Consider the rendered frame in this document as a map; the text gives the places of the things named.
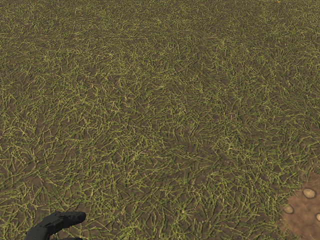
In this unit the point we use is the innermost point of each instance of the robot left hand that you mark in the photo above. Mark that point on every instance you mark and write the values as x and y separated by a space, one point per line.
53 223

